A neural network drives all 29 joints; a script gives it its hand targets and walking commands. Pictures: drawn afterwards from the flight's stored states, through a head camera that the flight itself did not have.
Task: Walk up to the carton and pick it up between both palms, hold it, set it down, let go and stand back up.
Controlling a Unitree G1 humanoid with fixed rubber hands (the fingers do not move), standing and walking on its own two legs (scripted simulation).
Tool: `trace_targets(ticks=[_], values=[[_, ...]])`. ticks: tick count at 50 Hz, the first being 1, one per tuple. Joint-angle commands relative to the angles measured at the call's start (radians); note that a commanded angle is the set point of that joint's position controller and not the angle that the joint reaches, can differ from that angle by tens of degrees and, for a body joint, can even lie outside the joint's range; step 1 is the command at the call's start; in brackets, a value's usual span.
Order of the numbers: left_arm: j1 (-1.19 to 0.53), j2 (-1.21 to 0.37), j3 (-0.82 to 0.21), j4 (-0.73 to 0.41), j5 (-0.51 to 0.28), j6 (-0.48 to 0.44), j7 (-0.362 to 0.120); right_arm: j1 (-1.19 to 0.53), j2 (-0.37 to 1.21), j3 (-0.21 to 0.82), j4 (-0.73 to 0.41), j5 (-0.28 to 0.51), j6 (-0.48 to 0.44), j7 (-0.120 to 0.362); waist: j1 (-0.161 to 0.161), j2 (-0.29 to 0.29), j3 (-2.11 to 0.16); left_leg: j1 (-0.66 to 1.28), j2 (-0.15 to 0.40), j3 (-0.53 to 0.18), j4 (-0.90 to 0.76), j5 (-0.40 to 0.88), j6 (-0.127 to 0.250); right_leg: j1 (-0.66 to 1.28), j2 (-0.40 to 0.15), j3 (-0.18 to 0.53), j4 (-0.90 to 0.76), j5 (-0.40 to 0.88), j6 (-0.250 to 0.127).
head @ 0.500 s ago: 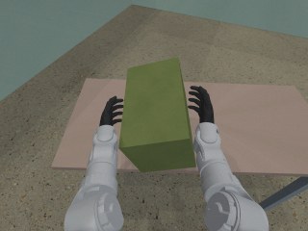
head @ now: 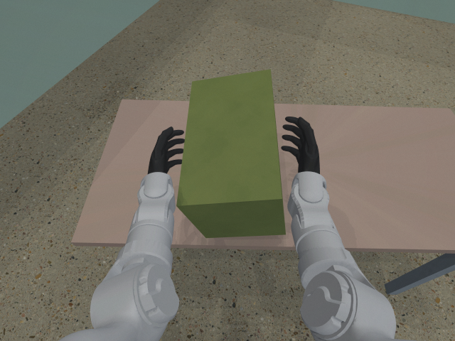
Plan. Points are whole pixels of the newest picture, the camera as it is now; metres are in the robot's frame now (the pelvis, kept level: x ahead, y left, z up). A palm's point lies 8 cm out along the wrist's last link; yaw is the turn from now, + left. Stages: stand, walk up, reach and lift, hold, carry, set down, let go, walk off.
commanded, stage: set down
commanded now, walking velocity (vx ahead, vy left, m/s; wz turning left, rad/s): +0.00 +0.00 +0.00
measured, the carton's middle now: (237, 155) +0.50 +0.06 -0.01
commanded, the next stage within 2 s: none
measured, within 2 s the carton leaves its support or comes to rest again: rests again in 1.44 s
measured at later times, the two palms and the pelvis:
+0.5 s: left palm (166, 174) +0.41 +0.19 +0.01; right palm (301, 171) +0.44 -0.07 +0.03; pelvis +0.00 +0.00 -0.01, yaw -1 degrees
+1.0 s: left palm (167, 171) +0.42 +0.19 +0.01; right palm (300, 169) +0.44 -0.07 +0.03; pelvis +0.00 +0.01 -0.01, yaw +0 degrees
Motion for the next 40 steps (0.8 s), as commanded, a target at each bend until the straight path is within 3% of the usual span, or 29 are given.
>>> trace_targets(ticks=[1, 8, 16, 19, 23, 25, 28, 35, 40], values=[[-0.625, -0.435, -0.226, -0.069, 0.006, -0.098, -0.108, -0.441, 0.465, 0.25, 0.115, -0.075, -0.009, 0.158, 0.014, 0.086, -0.633, 0.365, 0.026, 0.081, 0.091, 0.553, -0.013, 0.108, -0.039, -0.085, 0.026, 0.375, 0.065], [-0.624, -0.459, -0.254, -0.075, -0.001, -0.134, -0.084, -0.453, 0.479, 0.256, 0.137, -0.084, -0.054, 0.16, 0.034, 0.125, -0.744, 0.492, 0.049, 0.065, 0.176, 0.794, -0.024, -0.077, -0.024, -0.099, 0.021, 0.38, 0.053], [-0.634, -0.459, -0.257, -0.018, -0.006, -0.205, -0.066, -0.463, 0.48, 0.255, 0.187, -0.12, -0.115, 0.15, 0.042, 0.103, -0.852, 0.423, 0.055, 0.063, 0.209, 0.835, -0.016, -0.109, -0.026, -0.096, 0.058, 0.423, 0.061], [-0.634, -0.439, -0.227, 0.013, 0.004, -0.219, -0.064, -0.472, 0.483, 0.242, 0.213, -0.128, -0.119, 0.152, 0.048, 0.087, -0.85, 0.365, 0.052, 0.065, 0.201, 0.795, -0.013, -0.086, -0.027, -0.092, 0.064, 0.437, 0.058], [-0.652, -0.395, -0.186, 0.059, -0.001, -0.236, -0.075, -0.486, 0.492, 0.236, 0.209, -0.141, -0.102, 0.148, 0.047, 0.015, -0.836, 0.132, 0.023, 0.084, 0.138, 0.567, 0.01, 0.148, -0.046, -0.066, 0.122, 0.556, 0.083], [-0.662, -0.375, -0.166, 0.073, 0.004, -0.238, -0.08, -0.49, 0.493, 0.223, 0.205, -0.149, -0.088, 0.149, 0.049, 0.015, -0.822, 0.076, 0.018, 0.082, 0.113, 0.505, 0.024, 0.183, -0.059, -0.056, 0.139, 0.572, 0.095], [-0.686, -0.348, -0.145, 0.079, 0.008, -0.23, -0.085, -0.496, 0.485, 0.194, 0.2, -0.153, -0.065, 0.154, 0.037, 0.023, -0.791, 0.099, 0.018, 0.085, 0.103, 0.471, 0.028, 0.148, -0.057, -0.059, 0.123, 0.5, 0.097], [-0.709, -0.347, -0.123, 0.062, 0.024, -0.198, -0.08, -0.493, 0.469, 0.141, 0.201, -0.16, -0.021, 0.169, 0.031, 0.073, -0.794, 0.209, 0.031, 0.081, 0.125, 0.553, 0.013, 0.009, -0.047, -0.073, 0.074, 0.372, 0.073], [-0.719, -0.365, -0.123, 0.038, 0.036, -0.183, -0.069, -0.491, 0.449, 0.102, 0.201, -0.172, -0.013, 0.177, 0.015, 0.1, -0.825, 0.354, 0.051, 0.06, 0.172, 0.685, -0.002, -0.171, -0.031, -0.092, 0.039, 0.274, 0.055]])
